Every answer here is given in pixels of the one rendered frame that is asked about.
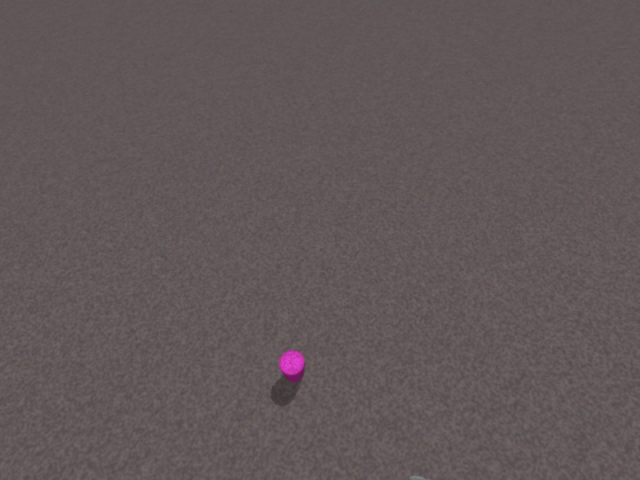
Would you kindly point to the cup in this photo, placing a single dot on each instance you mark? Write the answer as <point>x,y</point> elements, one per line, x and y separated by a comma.
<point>292,365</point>

